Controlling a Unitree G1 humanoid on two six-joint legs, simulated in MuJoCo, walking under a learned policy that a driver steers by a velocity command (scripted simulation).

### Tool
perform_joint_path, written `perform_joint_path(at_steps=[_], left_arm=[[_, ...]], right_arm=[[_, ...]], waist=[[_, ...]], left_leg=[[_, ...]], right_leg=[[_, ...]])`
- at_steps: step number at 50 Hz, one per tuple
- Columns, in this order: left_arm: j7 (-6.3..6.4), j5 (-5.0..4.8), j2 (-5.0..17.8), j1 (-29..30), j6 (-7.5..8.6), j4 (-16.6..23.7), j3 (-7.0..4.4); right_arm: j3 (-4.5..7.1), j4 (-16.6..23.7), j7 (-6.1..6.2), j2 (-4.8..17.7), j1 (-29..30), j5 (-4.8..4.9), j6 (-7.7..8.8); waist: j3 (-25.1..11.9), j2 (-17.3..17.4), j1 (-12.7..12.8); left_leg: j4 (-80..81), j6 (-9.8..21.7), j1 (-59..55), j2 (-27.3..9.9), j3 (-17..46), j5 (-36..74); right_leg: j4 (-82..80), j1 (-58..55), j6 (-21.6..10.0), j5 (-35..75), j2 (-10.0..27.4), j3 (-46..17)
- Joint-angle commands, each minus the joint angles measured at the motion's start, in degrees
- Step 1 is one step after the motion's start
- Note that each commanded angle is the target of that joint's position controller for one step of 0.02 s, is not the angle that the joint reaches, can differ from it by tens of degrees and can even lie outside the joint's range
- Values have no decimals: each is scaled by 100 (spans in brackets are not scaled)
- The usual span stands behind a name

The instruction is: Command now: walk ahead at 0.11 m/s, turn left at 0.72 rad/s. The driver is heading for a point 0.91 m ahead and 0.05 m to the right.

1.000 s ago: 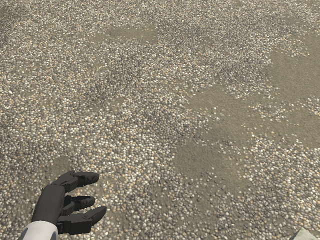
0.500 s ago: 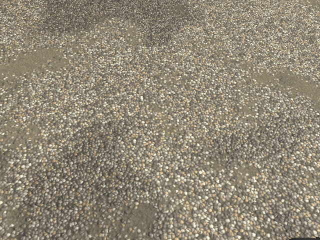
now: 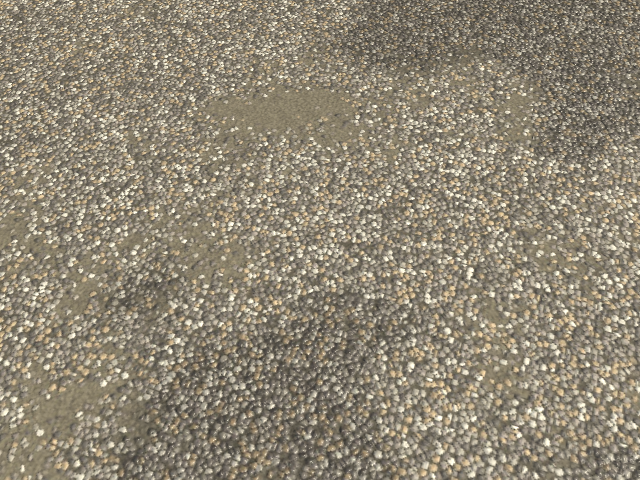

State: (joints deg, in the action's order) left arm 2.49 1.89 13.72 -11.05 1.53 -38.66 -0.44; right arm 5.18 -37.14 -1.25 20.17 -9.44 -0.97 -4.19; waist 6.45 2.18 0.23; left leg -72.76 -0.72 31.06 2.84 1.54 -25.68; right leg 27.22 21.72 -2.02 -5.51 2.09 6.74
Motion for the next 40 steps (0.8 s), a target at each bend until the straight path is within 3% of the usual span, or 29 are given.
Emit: perform_joint_path(at_steps=[1,5,7,10,11,12,13,14,15,16,17,19,22,23,25,26,27,28,29,30,31,32,34,38,40], left_arm=[[-46,32,871,-369,76,191,-259],[-132,23,941,-121,-29,228,-288],[-165,29,1026,-201,-115,191,-321],[-206,-59,1134,-401,-304,83,-365],[-234,-60,1065,-698,-343,-15,-374],[-305,-17,580,-986,-359,62,-274],[-217,-54,464,-720,-433,291,-219],[-201,-67,727,-364,-522,264,-284],[-243,-168,644,-463,-551,197,-286],[-256,-182,656,-632,-530,44,-296],[-251,-132,740,-758,-503,-70,-335],[-264,-95,671,-806,-470,-189,-310],[-251,-162,388,-500,-481,-121,-190],[-254,-180,324,-580,-485,-179,-156],[-254,-177,446,-658,-428,-191,-180],[-254,-120,663,-538,-364,-104,-225],[-257,-52,960,-559,-300,-35,-283],[-274,-164,1403,-435,-283,-51,-444],[-316,-193,1471,-640,-292,-57,-525],[-329,-134,1411,-812,-303,-73,-523],[-309,-75,1348,-887,-322,-69,-536],[-262,-87,1346,-795,-341,-71,-559],[-225,-121,1237,-312,-420,46,-587],[-348,-150,1243,-214,-527,148,-695],[-383,-213,1262,132,-525,261,-725]], right_arm=[[-35,344,-26,49,-577,-3,-49],[-155,482,-45,-41,-278,12,-83],[-193,529,-54,-27,-147,44,-60],[-256,420,-56,-130,-418,27,83],[-256,381,-43,-42,-485,-6,146],[-223,460,-7,297,-421,-78,206],[-93,632,52,868,-213,-90,205],[-111,478,128,602,-350,-109,246],[-247,450,148,271,58,-90,283],[-298,443,154,124,337,-81,303],[-305,453,195,98,431,-53,342],[-371,371,207,-88,247,-7,390],[-350,176,198,-57,-86,-3,408],[-387,112,225,-175,-103,-26,405],[-255,59,294,140,-67,23,350],[-187,40,327,257,-222,34,340],[-166,114,348,218,-279,20,332],[-208,221,347,-24,-387,46,309],[-227,236,379,-38,-119,-16,263],[-199,317,369,-31,60,-5,237],[-181,362,325,-23,218,26,223],[-178,405,285,-68,238,66,217],[-213,405,267,-136,134,56,279],[-271,383,259,-187,-2,80,350],[-247,214,343,-162,-581,59,386]], waist=[[-1379,-878,-138],[-1318,-1137,-167],[-1231,-1322,-51],[-1065,-1098,-114],[-939,-760,-84],[-996,663,111],[-627,1367,-51],[-536,915,-215],[-468,867,117],[-470,796,287],[-595,869,317],[-927,577,238],[-1008,585,-7],[-1091,578,-3],[-1041,533,117],[-1034,392,49],[-1042,-57,-25],[-814,-1017,-250],[-578,-1422,84],[-465,-1572,207],[-494,-1369,301],[-501,-1147,195],[-639,-946,-26],[-973,-1207,102],[-1020,-1167,-230]], left_leg=[[417,19,-253,-125,116,85],[1814,108,-974,-177,-102,268],[2489,138,-1308,-102,-269,65],[4239,307,-2150,38,-483,600],[5044,401,-2477,-97,-113,924],[5881,615,-2758,-1477,1653,945],[6011,1382,-1779,-2529,2712,2103],[5827,1615,-1326,-2298,2199,2730],[5755,1489,-1220,-1895,1617,3001],[5728,1272,-1240,-1535,1192,3136],[5575,1174,-1516,-1324,950,3620],[5262,1182,-1991,-1267,771,4593],[5027,1211,-2360,-1344,935,4347],[5012,1199,-2404,-1395,900,4109],[4709,1001,-2247,-1279,758,3586],[4583,814,-2104,-1211,766,3034],[4151,626,-1829,-980,587,2483],[3854,363,-1420,-240,-53,1441],[3231,184,-1059,69,-377,634],[2544,167,-613,239,-294,-239],[1818,165,-330,198,-52,-700],[1539,168,-163,84,158,-577],[2035,94,-201,-31,270,-157],[3470,5,-1109,257,64,148],[4969,38,-2165,330,-14,902]], right_leg=[[-875,-1050,-1086,2425,1530,-1135],[-988,-578,-961,1164,1425,-662],[-986,-521,-911,580,1397,-606],[-570,-330,-623,170,1309,-475],[-316,-66,-278,-184,1189,-361],[891,444,178,-1547,664,182],[1498,915,399,-2874,-109,16],[2228,413,385,-2663,62,-556],[2367,283,355,-2301,10,-661],[2323,148,323,-1968,-35,-624],[2369,111,294,-1765,-100,-519],[2178,-80,292,-1840,-161,-522],[1161,-321,257,-1954,-196,-532],[725,-533,246,-1847,-194,-539],[-251,-999,174,-821,-347,-363],[-368,-1120,101,-408,-194,-647],[-345,-1221,-30,433,284,-1263],[-260,-997,-426,1425,748,-2085],[-612,-798,-871,1688,1232,-2870],[-832,-934,-1231,1943,1517,-3286],[-907,-1048,-1436,1995,1535,-3358],[-839,-1105,-1418,1990,1380,-3227],[-718,-1215,-1071,1570,891,-2845],[-572,-1042,-770,950,509,-3000],[-369,-458,-405,263,220,-3089]])
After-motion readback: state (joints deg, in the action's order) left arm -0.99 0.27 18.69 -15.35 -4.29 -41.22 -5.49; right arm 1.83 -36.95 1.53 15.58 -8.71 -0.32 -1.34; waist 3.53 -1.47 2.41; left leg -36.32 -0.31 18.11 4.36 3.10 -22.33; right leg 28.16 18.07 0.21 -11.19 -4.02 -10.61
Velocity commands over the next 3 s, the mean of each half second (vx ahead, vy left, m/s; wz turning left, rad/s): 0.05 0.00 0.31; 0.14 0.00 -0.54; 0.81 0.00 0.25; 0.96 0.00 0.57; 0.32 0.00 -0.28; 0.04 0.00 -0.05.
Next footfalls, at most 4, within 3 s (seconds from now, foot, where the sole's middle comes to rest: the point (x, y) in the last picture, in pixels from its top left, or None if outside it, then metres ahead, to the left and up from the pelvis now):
0.24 left None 0.05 0.10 -0.77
0.54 right None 0.04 -0.11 -0.77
0.82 left None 0.03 0.10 -0.77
1.28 right None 0.09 -0.19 -0.77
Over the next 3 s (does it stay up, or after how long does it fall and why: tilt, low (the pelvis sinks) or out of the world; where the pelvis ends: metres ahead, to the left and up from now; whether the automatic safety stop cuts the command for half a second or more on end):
stays up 0.90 0.07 0.01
